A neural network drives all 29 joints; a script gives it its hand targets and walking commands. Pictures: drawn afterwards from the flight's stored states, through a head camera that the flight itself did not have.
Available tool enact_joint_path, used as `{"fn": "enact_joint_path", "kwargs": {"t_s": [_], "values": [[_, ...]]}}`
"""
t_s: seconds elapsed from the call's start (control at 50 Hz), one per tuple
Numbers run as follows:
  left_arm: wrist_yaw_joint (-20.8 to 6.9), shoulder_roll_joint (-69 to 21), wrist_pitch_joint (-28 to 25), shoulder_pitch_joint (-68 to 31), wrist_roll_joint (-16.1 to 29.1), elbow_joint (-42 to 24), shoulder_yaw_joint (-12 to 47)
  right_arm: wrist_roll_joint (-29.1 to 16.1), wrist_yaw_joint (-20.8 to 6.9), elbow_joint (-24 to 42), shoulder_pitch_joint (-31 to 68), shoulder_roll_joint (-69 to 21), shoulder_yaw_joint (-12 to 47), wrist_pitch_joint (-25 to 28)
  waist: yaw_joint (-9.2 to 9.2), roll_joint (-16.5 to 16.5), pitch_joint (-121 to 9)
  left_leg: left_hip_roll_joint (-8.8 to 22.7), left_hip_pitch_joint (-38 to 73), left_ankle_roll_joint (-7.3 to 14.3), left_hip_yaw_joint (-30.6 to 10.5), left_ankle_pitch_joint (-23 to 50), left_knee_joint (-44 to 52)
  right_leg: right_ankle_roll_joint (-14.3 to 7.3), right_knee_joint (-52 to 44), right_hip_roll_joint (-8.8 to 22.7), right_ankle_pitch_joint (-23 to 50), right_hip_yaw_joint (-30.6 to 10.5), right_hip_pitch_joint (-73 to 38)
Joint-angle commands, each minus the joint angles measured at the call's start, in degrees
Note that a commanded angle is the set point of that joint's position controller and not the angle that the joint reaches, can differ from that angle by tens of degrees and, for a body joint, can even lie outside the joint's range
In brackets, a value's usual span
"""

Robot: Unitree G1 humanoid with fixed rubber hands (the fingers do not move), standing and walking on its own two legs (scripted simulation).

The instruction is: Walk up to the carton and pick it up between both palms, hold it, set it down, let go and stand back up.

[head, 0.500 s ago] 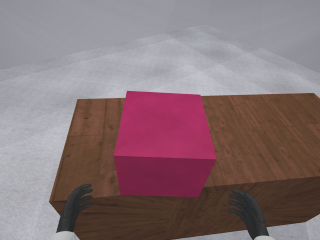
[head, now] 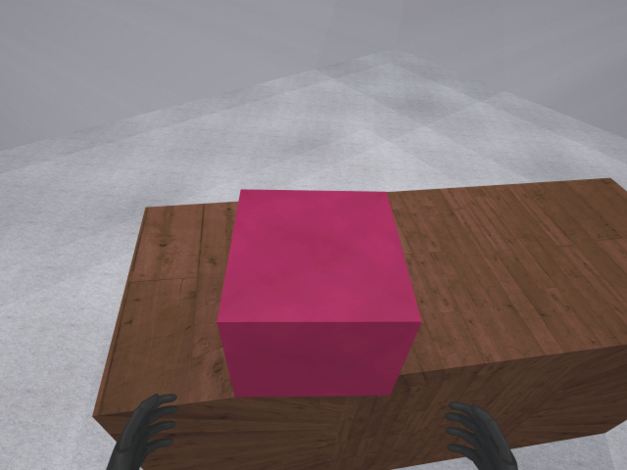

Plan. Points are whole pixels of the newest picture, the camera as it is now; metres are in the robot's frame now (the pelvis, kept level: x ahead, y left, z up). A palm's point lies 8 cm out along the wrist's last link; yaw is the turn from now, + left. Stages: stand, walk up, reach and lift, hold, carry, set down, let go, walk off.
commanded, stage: set down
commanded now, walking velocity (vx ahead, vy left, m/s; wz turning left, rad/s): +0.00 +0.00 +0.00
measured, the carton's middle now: (313, 290) +0.42 +0.01 -0.03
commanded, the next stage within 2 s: let go in 0.64 s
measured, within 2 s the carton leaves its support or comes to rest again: neither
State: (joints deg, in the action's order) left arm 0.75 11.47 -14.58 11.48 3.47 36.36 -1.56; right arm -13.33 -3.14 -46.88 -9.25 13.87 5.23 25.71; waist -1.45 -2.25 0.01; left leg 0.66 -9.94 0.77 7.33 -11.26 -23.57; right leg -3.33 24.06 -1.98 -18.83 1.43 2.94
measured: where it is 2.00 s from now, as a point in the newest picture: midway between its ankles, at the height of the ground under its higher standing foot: outside the picture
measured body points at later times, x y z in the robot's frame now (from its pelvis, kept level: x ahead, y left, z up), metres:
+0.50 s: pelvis +0.00 -0.01 +0.00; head +0.00 -0.01 +0.45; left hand +0.16 +0.24 -0.07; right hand +0.17 -0.22 -0.08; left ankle +0.02 +0.11 -0.74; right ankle -0.06 -0.08 -0.74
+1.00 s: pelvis -0.02 +0.00 +0.00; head -0.03 +0.00 +0.45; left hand +0.15 +0.23 -0.08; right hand +0.16 -0.23 -0.08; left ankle +0.02 +0.11 -0.74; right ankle -0.06 -0.08 -0.74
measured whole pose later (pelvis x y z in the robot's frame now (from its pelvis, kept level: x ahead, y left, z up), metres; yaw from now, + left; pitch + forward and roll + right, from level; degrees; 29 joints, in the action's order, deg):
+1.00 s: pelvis -0.02 +0.00 +0.00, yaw +1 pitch -4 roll +1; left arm -0.1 12.2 5.9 10.8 -0.2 31.4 -1.6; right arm -0.3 -1.6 -40.6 -9.7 11.9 0.1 9.7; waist -0.1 -1.7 2.1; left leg 0.8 -9.2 0.7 6.5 -8.5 -21.5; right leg -3.5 23.0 -2.3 -16.9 2.2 2.5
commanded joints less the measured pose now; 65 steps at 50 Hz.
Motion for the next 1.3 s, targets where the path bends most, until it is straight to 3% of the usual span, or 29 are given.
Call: {"fn": "enact_joint_path", "kwargs": {"t_s": [0.0, 0.02, 0.04, 0.06, 0.08, 0.12, 0.2, 0.24, 0.28, 0.3, 0.4, 0.44, 0.6, 0.68, 0.7, 0.76, 0.84, 0.88, 0.9, 0.94, 1.06, 1.14, 1.16, 1.18, 1.2, 1.22, 1.24, 1.26, 1.28], "values": [[-0.10, 4.17, 2.63, -2.99, -1.59, -7.70, -1.17, 2.19, 0.20, 6.99, 4.43, 4.97, -1.89, -1.97, -0.34, 1.90, -0.65, 0.39, 18.50, -1.25, -7.00, 14.11, -0.16, 1.20, -8.34, 2.82, 16.10, -3.98, 18.15], [-0.06, 4.92, 2.12, -2.87, -1.10, -11.05, -1.82, 2.14, 0.30, 9.75, 3.48, 4.32, -1.95, -1.67, -0.93, 1.88, -2.83, 0.13, 18.76, -1.05, -6.87, 15.16, -0.23, 1.61, -7.94, 2.98, 17.96, -4.06, 16.84], [-0.26, 4.56, 3.11, -1.96, -2.10, -8.69, -1.31, 3.29, 0.58, 7.16, 3.27, 4.39, -2.44, -2.32, -0.29, 2.37, -1.46, 0.21, 18.69, -1.14, -6.55, 15.21, -0.46, 1.59, -7.86, 3.09, 18.75, -4.12, 16.84], [-0.23, 5.57, 3.17, -1.73, -1.60, -11.77, -2.19, 3.25, 0.66, 9.73, 2.66, 4.57, -3.61, -2.08, -0.60, 3.17, -3.58, 0.37, 19.21, -1.36, -6.67, 16.59, -0.40, 1.42, -7.74, 2.73, 18.99, -3.63, 16.61], [-0.30, 5.09, 4.06, -1.45, -2.06, -10.50, -2.19, 4.01, 0.76, 8.81, 2.94, 4.87, -3.73, -2.46, -0.42, 2.06, -3.55, 0.41, 19.32, -1.41, -6.58, 18.44, -0.75, 1.36, -7.60, 2.60, 21.14, -3.71, 16.81], [-0.80, 5.85, 6.05, -1.73, -2.70, -10.14, -2.21, 5.45, 1.71, 8.08, 2.29, 4.94, -4.31, -3.85, 1.01, 1.36, -2.27, 0.10, 20.19, -1.26, -6.52, 16.43, -0.50, 2.11, -8.52, 3.11, 20.93, -3.59, 17.29], [-1.15, 6.95, 7.02, -1.94, -1.94, -14.97, -3.79, 6.49, 2.58, 14.01, 2.34, 3.42, -4.95, -4.47, 0.14, 0.29, -4.73, -0.36, 19.04, -0.75, -5.78, 18.63, -1.00, 3.04, -7.31, 3.47, 26.18, -3.74, 15.68], [-1.59, 6.61, 8.13, -1.22, -2.43, -13.25, -2.95, 7.10, 2.80, 12.05, 2.15, 2.66, -4.11, -5.42, 0.49, 1.09, -3.65, -0.37, 20.13, -0.87, -5.74, 18.67, -0.75, 2.94, -7.37, 3.50, 27.35, -3.70, 15.34], [-1.70, 6.79, 9.35, -2.06, -2.82, -13.74, -4.01, 7.95, 2.81, 12.94, 2.49, 3.02, -4.28, -6.54, 0.29, 1.30, -2.75, -0.25, 20.05, -1.08, -6.12, 17.39, -0.21, 2.93, -7.82, 3.44, 24.98, -3.22, 16.11], [-1.91, 6.07, 10.34, -2.13, -2.88, -11.44, -3.69, 8.64, 2.89, 10.15, 2.04, 2.23, -4.54, -7.56, 0.96, 0.93, -1.99, 0.06, 20.31, -1.05, -5.90, 15.83, -0.04, 2.97, -8.33, 3.53, 22.95, -3.06, 17.15], [-2.97, 5.83, 13.91, -2.22, -2.68, -9.84, -2.94, 10.20, 3.47, 11.60, 2.38, 2.68, -4.94, -10.22, 1.65, 0.01, -0.78, -0.04, 20.74, -1.02, -6.05, 16.21, -0.25, 3.32, -8.78, 3.51, 23.00, -2.68, 17.63], [-2.93, 6.63, 14.25, -2.72, -2.77, -9.97, -4.31, 10.42, 3.52, 12.54, 3.19, 2.90, -4.86, -10.70, 0.54, 0.31, -1.61, -0.01, 19.82, -0.78, -5.94, 16.01, 0.02, 3.33, -8.43, 3.70, 23.91, -2.83, 16.55], [-2.40, 7.16, 18.21, -3.23, -4.50, -9.38, -4.18, 11.40, 3.34, 10.73, 3.66, 2.88, -4.54, -13.66, 1.09, 0.46, -0.64, 0.12, 20.93, -0.44, -5.33, 15.00, 0.39, 3.79, -9.11, 3.84, 23.40, -2.27, 17.45], [-1.21, 7.37, 18.45, -5.03, -4.79, -11.19, -3.54, 12.38, 2.49, 11.21, 4.58, 3.02, -6.59, -14.17, 0.73, 3.16, -1.90, 0.47, 20.87, -1.00, -5.25, 12.25, 0.35, 3.22, -9.30, 3.60, 17.54, -1.91, 19.02], [-0.99, 7.50, 18.51, -5.52, -4.72, -11.37, -3.09, 12.85, 2.23, 11.37, 4.48, 2.66, -6.68, -14.28, 1.01, 2.41, -1.83, 0.58, 20.81, -0.82, -5.44, 11.13, 0.56, 3.16, -9.56, 3.83, 16.61, -1.98, 19.10], [-0.10, 7.43, 18.50, -4.82, -4.72, -12.21, -2.65, 12.81, 1.75, 11.83, 4.14, 3.61, -7.29, -13.74, 1.10, 2.78, -2.96, 0.62, 21.58, -0.85, -5.66, 12.36, 0.07, 3.16, -8.80, 4.10, 18.49, -1.98, 19.76], [-0.24, 6.95, 18.85, -5.09, -3.67, -11.85, -1.86, 13.13, 1.54, 12.15, 3.73, 4.01, -7.00, -14.03, 1.88, -0.09, -2.57, 0.51, 19.82, -0.12, -5.60, 10.48, 0.13, 3.88, -8.51, 4.75, 19.95, -2.21, 19.88], [-0.60, 6.84, 19.01, -4.71, -3.79, -11.62, -2.33, 12.71, 1.54, 13.07, 3.19, 3.61, -6.76, -14.31, 1.06, 0.16, -1.69, 0.53, 19.27, 0.01, -5.62, 9.72, 0.54, 3.71, -8.79, 5.25, 20.05, -3.15, 19.15], [-0.78, 6.84, 19.15, -4.87, -3.69, -11.24, -2.09, 12.87, 1.63, 12.77, 3.32, 3.79, -6.81, -14.35, 1.45, -1.26, -2.05, 0.62, 18.67, 0.16, -5.76, 10.00, 0.49, 4.04, -8.52, 5.05, 20.85, -2.68, 19.10], [-1.06, 6.62, 19.61, -5.77, -3.34, -11.01, -1.32, 13.20, 2.04, 13.29, 3.50, 3.78, -6.92, -14.84, 2.17, -1.37, 0.87, 0.52, 17.95, 0.33, -5.70, 7.03, 0.90, 3.76, -9.30, 5.74, 17.27, -3.26, 20.81], [-0.41, 6.61, 20.22, -5.66, -3.36, -12.14, -1.10, 12.47, 1.24, 13.26, 3.07, 4.17, -7.55, -16.51, 1.34, 1.35, -0.46, 1.00, 19.49, -0.42, -6.06, 7.83, 0.82, 2.67, -9.49, 4.79, 11.25, -2.47, 22.93], [-0.05, 7.32, 19.95, -6.50, -3.27, -11.94, -0.40, 12.76, 0.99, 14.54, 3.82, 4.59, -8.14, -16.59, 1.55, 0.52, 1.21, 1.19, 19.26, -0.58, -5.87, 6.19, 0.74, 2.15, -9.99, 4.73, 7.27, -2.39, 24.53], [0.21, 6.98, 19.98, -6.96, -3.42, -12.06, -0.32, 12.49, 0.74, 14.77, 4.94, 4.67, -8.00, -16.64, 0.93, 1.71, 0.65, 1.25, 19.64, -0.76, -5.69, 6.90, 0.66, 2.06, -9.63, 4.56, 7.66, -2.30, 24.70], [-1.02, 9.82, 17.07, -1.21, -6.83, -5.90, -1.79, 16.07, 1.94, 9.30, -3.41, 4.54, -9.40, -21.44, 1.60, 4.82, 1.39, 8.89, 6.02, 0.26, -9.91, 11.62, 0.55, 1.84, -5.41, 4.83, 6.53, -5.29, 14.50], [-1.51, 8.83, 15.91, 2.76, -6.34, -5.06, -2.08, 16.61, 2.82, 8.13, -4.99, 6.28, -9.70, -24.22, 0.58, 9.28, 3.25, 7.64, -0.13, -0.02, -8.04, 4.15, 0.81, 1.96, -5.88, 5.83, 5.45, -7.34, 11.73], [-1.74, 8.60, 15.24, 3.04, -6.39, -4.84, -2.16, 16.44, 2.72, 8.69, -5.43, 6.40, -9.28, -25.00, 1.01, 3.84, 2.19, 7.34, -1.91, 0.37, -7.95, 2.79, 0.68, 1.50, -5.04, 6.11, 8.42, -6.55, 9.44], [-2.15, 7.87, 14.84, 1.91, -6.07, -4.62, -2.08, 16.23, 2.82, 8.59, -4.89, 5.73, -9.16, -25.27, 0.82, 3.73, 0.50, 6.88, -0.29, 0.02, -7.23, 3.10, 0.44, 1.19, -4.71, 6.01, 8.77, -7.52, 9.54], [-2.42, 7.46, 14.37, 0.81, -6.21, -4.38, -1.71, 16.33, 2.52, 9.37, -3.98, 5.41, -8.92, -25.75, 1.26, 1.18, -1.08, 6.77, 0.05, 0.12, -6.77, 6.09, -0.27, 1.18, -3.43, 5.97, 12.54, -7.29, 7.85], [-2.39, 7.59, 14.09, 1.52, -5.96, -3.75, -1.67, 15.96, 2.81, 9.11, -3.74, 6.46, -9.49, -26.08, 0.87, 4.91, -4.09, 6.14, 2.07, 0.11, -5.76, 7.80, -1.42, 0.83, -2.90, 5.91, 15.19, -7.71, 7.93]]}}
